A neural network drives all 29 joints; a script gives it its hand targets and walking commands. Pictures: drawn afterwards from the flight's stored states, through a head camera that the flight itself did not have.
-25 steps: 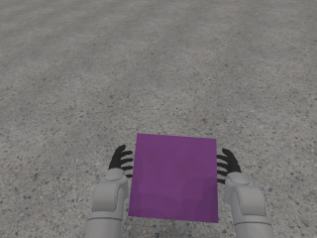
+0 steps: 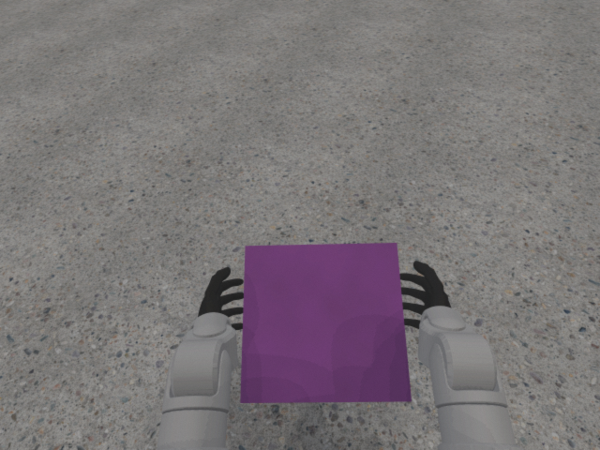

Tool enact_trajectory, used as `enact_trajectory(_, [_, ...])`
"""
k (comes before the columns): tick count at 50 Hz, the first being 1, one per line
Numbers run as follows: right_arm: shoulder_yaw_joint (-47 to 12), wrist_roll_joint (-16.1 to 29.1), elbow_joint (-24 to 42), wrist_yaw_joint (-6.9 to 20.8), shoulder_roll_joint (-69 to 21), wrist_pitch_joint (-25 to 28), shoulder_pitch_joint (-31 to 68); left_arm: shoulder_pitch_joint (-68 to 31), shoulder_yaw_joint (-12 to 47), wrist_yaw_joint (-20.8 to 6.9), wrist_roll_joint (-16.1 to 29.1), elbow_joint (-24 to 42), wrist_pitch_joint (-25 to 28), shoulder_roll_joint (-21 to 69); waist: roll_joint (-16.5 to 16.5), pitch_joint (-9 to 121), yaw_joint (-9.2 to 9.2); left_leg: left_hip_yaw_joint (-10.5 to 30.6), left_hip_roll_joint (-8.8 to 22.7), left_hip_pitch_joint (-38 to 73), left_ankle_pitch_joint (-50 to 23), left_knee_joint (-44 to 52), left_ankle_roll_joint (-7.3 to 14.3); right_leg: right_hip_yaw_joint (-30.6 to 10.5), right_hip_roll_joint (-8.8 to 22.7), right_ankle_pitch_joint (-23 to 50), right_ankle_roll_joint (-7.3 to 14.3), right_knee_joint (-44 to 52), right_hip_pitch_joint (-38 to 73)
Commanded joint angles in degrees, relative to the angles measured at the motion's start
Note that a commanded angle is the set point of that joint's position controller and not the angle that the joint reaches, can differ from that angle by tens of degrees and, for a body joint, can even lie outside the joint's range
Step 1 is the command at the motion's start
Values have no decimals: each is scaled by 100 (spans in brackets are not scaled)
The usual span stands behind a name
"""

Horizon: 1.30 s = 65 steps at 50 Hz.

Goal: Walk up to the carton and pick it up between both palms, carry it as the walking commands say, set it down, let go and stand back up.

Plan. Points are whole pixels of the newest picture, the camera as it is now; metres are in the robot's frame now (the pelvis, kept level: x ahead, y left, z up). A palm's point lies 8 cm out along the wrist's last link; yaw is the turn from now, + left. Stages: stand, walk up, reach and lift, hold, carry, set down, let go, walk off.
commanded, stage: carry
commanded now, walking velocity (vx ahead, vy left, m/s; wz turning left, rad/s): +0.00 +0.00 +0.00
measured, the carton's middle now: (320, 322) +0.34 +0.01 -0.07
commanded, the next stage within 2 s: hold in 0.82 s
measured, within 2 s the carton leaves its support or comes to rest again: neither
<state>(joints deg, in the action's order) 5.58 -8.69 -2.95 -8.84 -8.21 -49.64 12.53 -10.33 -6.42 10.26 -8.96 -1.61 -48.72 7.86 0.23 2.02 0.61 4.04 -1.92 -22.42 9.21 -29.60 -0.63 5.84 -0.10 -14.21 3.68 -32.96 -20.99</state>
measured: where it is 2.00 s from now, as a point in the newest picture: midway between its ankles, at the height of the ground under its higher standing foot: outside the picture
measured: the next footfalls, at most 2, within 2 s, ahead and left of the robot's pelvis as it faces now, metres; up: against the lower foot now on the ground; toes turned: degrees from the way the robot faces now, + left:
none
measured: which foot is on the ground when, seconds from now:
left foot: down 0.00-1.00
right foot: down 0.00-1.00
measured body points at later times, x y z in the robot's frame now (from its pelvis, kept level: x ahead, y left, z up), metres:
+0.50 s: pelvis +0.02 +0.01 +0.00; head +0.01 +0.00 +0.45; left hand +0.31 +0.15 +0.04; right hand +0.32 -0.14 +0.04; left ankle +0.07 +0.13 -0.73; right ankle +0.04 -0.08 -0.73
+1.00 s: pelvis +0.04 +0.01 +0.01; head +0.00 +0.01 +0.46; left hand +0.32 +0.15 +0.02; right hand +0.31 -0.15 +0.03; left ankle +0.07 +0.14 -0.73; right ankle +0.04 -0.08 -0.73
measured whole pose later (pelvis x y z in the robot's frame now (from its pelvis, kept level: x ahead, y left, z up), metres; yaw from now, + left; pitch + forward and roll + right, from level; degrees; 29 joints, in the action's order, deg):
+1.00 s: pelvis +0.04 +0.01 +0.01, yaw -4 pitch -3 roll +1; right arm 3.9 -12.1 -10.8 -7.8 -7.7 -46.2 9.4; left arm -5.0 -4.7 7.5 -12.1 -9.2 -44.9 7.3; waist 0.4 3.5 -0.1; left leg 5.0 -2.4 -10.6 10.9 -26.9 0.1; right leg 1.9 -1.0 -15.6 2.0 -28.0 -9.5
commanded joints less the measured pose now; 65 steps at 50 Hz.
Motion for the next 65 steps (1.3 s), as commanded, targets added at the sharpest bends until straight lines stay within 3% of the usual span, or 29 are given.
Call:
enact_trajectory(1, [-2933, 1740, 1792, 1131, -4887, 263, 2941, -3272, 2875, -1298, 1826, 1687, 252, 4861, -559, 2193, -49, 51, 371, 446, 350, 51, 284, -1177, 1240, -249, 188, 1101, 933])
enact_trajectory(3, [-2467, 1205, 556, 1155, -4612, 134, 2079, -2809, 2501, -1300, 1375, 830, 164, 4523, -565, 2134, -24, 83, 423, 477, 261, 117, 295, -1212, 1247, -228, 172, 1122, 781])
enact_trajectory(6, [-2639, 1739, 1778, 980, -4586, 131, 2676, -3132, 2667, -1107, 1799, 1934, 136, 4564, -139, 2071, -45, 155, 591, 633, -323, 231, 304, -834, 1005, 177, 41, 792, 798])
enact_trajectory(10, [-2009, 1019, 337, 975, -4086, 67, 1928, -2473, 2274, -1094, 1214, 521, 14, 4154, 242, 2143, -81, 148, 612, 546, -952, 104, 293, -757, 938, 701, 10, 593, 991])
enact_trajectory(13, [-2087, 1312, 703, 921, -4277, 19, 2252, -2801, 2302, -948, 1364, 1090, -7, 4215, 310, 1801, -98, 226, 666, 452, -884, 213, 340, -679, 852, 431, 9, 592, 880])
enact_trajectory(16, [-1953, 992, 109, 1007, -4017, 100, 2182, -2521, 2092, -1068, 1062, 153, 62, 4079, -25, 1855, -84, 293, 675, 320, -775, 271, 346, -673, 838, 275, -30, 591, 1008])
enact_trajectory(21, [-2435, 1562, 1101, 996, -4531, 169, 2789, -2940, 2329, -1039, 1516, 1061, 168, 4576, -200, 2005, -85, 306, 715, 574, -632, 273, 314, -704, 818, 196, -3, 625, 966])
enact_trajectory(25, [-2507, 1550, 1184, 1006, -4614, 261, 2756, -3001, 2581, -1087, 1593, 1185, 231, 4653, -32, 2309, -86, 279, 694, 695, -966, 135, 326, -702, 849, 680, 22, 494, 1238])
enact_trajectory(26, [-2345, 1283, 450, 1089, -4583, 250, 2351, -3035, 2576, -1157, 1449, 847, 253, 4522, 148, 2275, -80, 278, 684, 581, -984, 143, 294, -746, 881, 609, 13, 471, 1149])
enact_trajectory(29, [-2624, 1716, 1546, 1007, -4890, 228, 2484, -3242, 2913, -1073, 1922, 2021, 225, 4840, 68, 2475, -79, 238, 722, 856, -1114, 78, 326, -720, 834, 718, 39, 458, 1131])
enact_trajectory(33, [-2490, 1506, 1136, 1037, -4816, 146, 2263, -3172, 2912, -1114, 1790, 1685, 136, 4765, 72, 2562, -67, 222, 665, 653, -1018, -16, 325, -860, 954, 1054, 60, 521, 1387])
enact_trajectory(34, [-2471, 1331, 1015, 1035, -4484, 163, 2093, -2567, 2666, -1145, 1550, 978, 105, 4574, -362, 2530, -57, 207, 684, 695, -1068, -33, 302, -834, 907, 1233, 79, 518, 1363])
enact_trajectory(35, [-2501, 1588, 1541, 983, -4604, 166, 2341, -3146, 2771, -1079, 1838, 1944, 164, 4546, -76, 2523, -51, 231, 675, 725, -1036, 54, 302, -843, 894, 967, 93, 489, 1262])
enact_trajectory(36, [-2310, 1159, 732, 1019, -4380, 125, 1838, -2550, 2636, -1146, 1466, 957, 85, 4423, -61, 2515, -59, 215, 671, 693, -1080, 28, 317, -818, 900, 1034, 74, 481, 1317])
enact_trajectory(37, [-2551, 1523, 1424, 1020, -4527, 148, 2310, -2667, 2712, -1111, 1647, 1465, 105, 4548, -23, 2521, -81, 229, 688, 807, -1137, 32, 353, -818, 857, 982, 54, 483, 1218])
enact_trajectory(40, [-2404, 1212, 494, 1121, -4514, 91, 1909, -2371, 2534, -1180, 1313, 707, 84, 4460, -55, 2378, -83, 235, 695, 602, -975, 58, 304, -821, 883, 830, 51, 514, 1231])
enact_trajectory(41, [-2443, 1449, 1084, 1057, -4554, 124, 2243, -2725, 2592, -1116, 1537, 1223, 97, 4541, 109, 2189, -76, 266, 688, 527, -932, 145, 337, -801, 848, 533, 59, 538, 1076])
enact_trajectory(42, [-1949, 674, -926, 1184, -4006, 254, 948, -1294, 1922, -1284, 526, -787, 254, 3851, -348, 975, -10, 357, -459, 1528, -67, 327, 287, -1630, 204, 938, -317, 1133, 1447])
enact_trajectory(45, [-2806, 1089, 21, 1305, -4575, 828, 1677, -1686, 2698, -1528, 885, 5, 785, 4276, -390, 2051, 31, 393, -393, 1956, -1458, 241, 197, -1515, 87, 3385, -516, 696, 2259])
enact_trajectory(48, [-3037, 1221, -129, 1531, -5670, 982, 2273, -2854, 3187, -1925, 1131, 433, 999, 5007, -448, 1791, -1, 462, -340, 1401, -1598, 344, 199, -1569, 26, 3597, -607, 790, 2590])
enact_trajectory(50, [-3094, 1393, -267, 1695, -5857, 1082, 3006, -3795, 3202, -1998, 1222, 919, 1141, 4954, -341, 1790, -188, 422, -359, 1503, -1338, 316, 143, -1487, 18, 2493, -573, 885, 2217])
enact_trajectory(51, [-2641, 1049, -91, 1697, -5862, 1066, 3226, -4762, 3360, -2162, 1644, 806, 1163, 5248, -718, 1430, 558, 353, -253, 1353, -370, 383, 313, -1515, 9, 1796, -374, 1004, 1949])
enact_trajectory(53, [-2721, 1257, -685, 1854, -6123, 1174, 3516, -5088, 3108, -2180, 1514, 404, 1214, 5237, 121, 1154, 180, 227, -243, 1235, 44, 358, 240, -1525, 56, 884, -254, 1052, 1759])
enact_trajectory(54, [-2870, 1364, -659, 1924, -6266, 1253, 3716, -4977, 3086, -2199, 1526, 153, 1293, 5346, -210, 1220, 145, 239, -189, 1268, -118, 344, 297, -1444, -12, 1050, -273, 979, 1881])
enact_trajectory(55, [-2841, 1330, -1132, 2037, -6309, 1229, 3647, -4420, 2654, -2176, 1267, -344, 1265, 5327, -252, 1328, -245, 175, -222, 1421, -159, 392, 295, -1429, -45, 1042, -312, 1008, 1975])
enact_trajectory(58, [-2665, 1215, -1788, 2306, -6275, 1351, 3822, -3682, 1979, -2201, 656, -1782, 1279, 5647, -31, 1546, -708, 148, -213, 1447, 76, 503, 324, -1453, -78, 573, -296, 944, 1879])
enact_trajectory(61, [-1768, 735, -2654, 2462, -5864, 1550, 3760, -3916, 1629, -2221, 513, -2521, 1368, 5901, 107, 1367, -302, 286, -91, 1444, 605, 660, 256, -1249, -218, -6, -137, 926, 1321])
enact_trajectory(64, [-644, 129, -3669, 2592, -5228, 1877, 3991, -4544, 969, -2193, 152, -3346, 1569, 5987, 951, 647, -5, 403, 96, 914, 1439, 825, 121, -1155, -291, -359, 6, 600, 735])
enact_trajectory(65, [-297, -88, -3904, 2649, -5056, 2005, 4191, -4842, 934, -2179, 205, -3259, 1706, 6074, 722, 702, 146, 502, 148, 1109, 1637, 784, 101, -1046, -401, -500, 4, 475, 365])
